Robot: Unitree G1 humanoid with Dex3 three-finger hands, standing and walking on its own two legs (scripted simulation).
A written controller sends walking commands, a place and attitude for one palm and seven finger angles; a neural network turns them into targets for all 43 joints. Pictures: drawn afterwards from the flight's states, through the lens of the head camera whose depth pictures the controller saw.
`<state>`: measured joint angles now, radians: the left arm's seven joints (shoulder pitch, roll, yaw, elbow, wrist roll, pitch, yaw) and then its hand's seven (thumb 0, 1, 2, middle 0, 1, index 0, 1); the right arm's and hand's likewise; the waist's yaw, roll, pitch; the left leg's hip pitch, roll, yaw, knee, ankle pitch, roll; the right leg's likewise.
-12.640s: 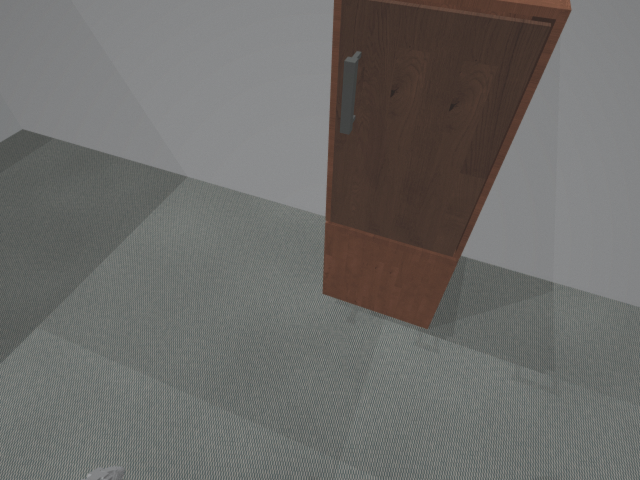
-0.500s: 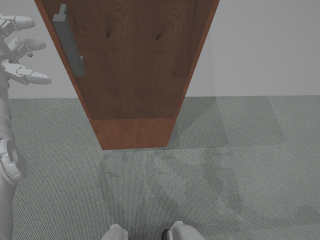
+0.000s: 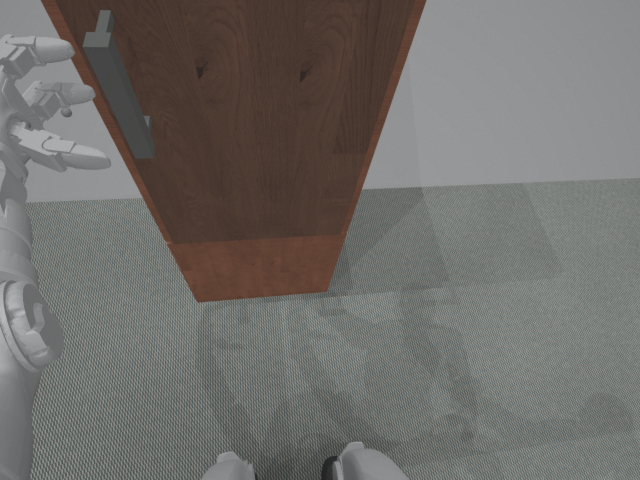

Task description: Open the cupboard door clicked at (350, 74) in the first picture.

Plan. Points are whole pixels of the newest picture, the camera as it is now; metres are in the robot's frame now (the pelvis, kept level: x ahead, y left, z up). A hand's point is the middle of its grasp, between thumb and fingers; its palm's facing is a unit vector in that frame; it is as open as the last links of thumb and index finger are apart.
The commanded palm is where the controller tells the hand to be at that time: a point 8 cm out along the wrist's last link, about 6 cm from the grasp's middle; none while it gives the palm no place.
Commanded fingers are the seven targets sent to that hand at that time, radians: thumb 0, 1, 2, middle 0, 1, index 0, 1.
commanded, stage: slide the fingers in behind the handle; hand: left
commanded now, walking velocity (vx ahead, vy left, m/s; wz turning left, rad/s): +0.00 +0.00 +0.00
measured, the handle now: (127, 91) +0.55 +0.18 +0.12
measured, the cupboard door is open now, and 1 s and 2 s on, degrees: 0 1 2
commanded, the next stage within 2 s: move the hooked fingers beside the handle in 1.22 s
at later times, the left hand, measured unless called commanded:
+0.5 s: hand (86, 116) +0.51 +0.22 +0.12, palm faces +0.07 -1.00 -0.01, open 14.5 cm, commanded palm +0.49 +0.23 +0.12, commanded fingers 0.00 -0.50 0.30 -0.30 -1.20 -0.30 -1.20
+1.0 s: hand (96, 123) +0.50 +0.20 +0.12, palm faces +0.11 -0.99 -0.03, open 15.1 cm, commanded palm +0.48 +0.20 +0.12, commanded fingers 0.00 -0.50 0.30 -0.30 -1.20 -0.30 -1.20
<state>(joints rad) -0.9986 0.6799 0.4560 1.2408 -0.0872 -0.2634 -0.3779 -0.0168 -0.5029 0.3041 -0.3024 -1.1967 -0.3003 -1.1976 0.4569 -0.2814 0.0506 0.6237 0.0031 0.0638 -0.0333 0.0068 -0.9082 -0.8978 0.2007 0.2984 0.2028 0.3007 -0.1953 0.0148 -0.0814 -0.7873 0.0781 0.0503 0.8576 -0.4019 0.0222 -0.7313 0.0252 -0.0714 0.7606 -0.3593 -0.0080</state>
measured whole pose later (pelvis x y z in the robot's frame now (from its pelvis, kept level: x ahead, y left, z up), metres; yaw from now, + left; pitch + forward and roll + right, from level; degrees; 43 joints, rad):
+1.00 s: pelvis +0.01 -0.01 +0.00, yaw +4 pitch +17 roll -2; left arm -0.98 0.46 0.22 1.18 -0.17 -0.31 -0.15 -0.02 -0.50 0.30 -0.10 -1.11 -0.07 -1.14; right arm 0.39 -0.27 0.01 0.73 -0.01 -0.01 0.01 0.01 -0.91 -0.90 0.20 0.30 0.20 0.30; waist -0.11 0.03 -0.08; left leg -0.74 0.04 -0.01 0.84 -0.40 0.00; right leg -0.66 0.00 -0.13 0.77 -0.40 -0.02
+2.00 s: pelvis +0.00 -0.01 +0.00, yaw +3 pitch +17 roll -3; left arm -0.98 0.55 0.34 1.22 -0.14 -0.31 -0.28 -0.02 -0.50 0.30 -0.23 -1.19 -0.21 -1.19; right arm 0.40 -0.28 0.03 0.70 0.00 0.00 -0.02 0.01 -0.91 -0.90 0.20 0.30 0.20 0.30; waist -0.14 0.02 -0.08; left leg -0.76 0.05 0.01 0.85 -0.40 0.01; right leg -0.69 0.01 -0.10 0.77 -0.38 -0.02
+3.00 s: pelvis +0.01 +0.00 +0.00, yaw +1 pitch +18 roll -3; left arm -0.92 0.65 0.45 1.19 -0.12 -0.28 -0.39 -0.02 -0.50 0.30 -0.30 -1.20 -0.30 -1.20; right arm 0.42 -0.29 0.04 0.63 0.01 0.07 -0.04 0.01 -0.91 -0.90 0.20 0.30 0.20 0.30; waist -0.17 0.03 -0.10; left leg -0.76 0.07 0.04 0.85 -0.41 0.02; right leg -0.70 0.03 -0.06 0.76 -0.37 -0.01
